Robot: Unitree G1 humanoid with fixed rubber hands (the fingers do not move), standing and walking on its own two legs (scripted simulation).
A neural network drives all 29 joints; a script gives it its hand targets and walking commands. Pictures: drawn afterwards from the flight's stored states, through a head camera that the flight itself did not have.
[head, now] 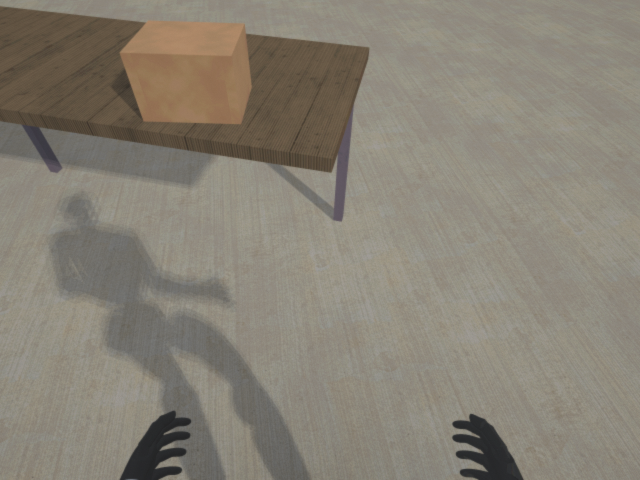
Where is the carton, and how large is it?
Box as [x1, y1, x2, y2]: [120, 20, 251, 123]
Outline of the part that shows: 120,51 120,55 143,120 215,123 241,122 251,87 244,23 148,20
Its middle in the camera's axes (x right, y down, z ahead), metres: -0.30 -0.40 +0.93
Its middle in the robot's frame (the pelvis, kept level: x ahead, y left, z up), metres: +0.97 +0.31 +0.06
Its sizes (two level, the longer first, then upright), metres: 0.234 0.190 0.160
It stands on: a table, 0.74 m high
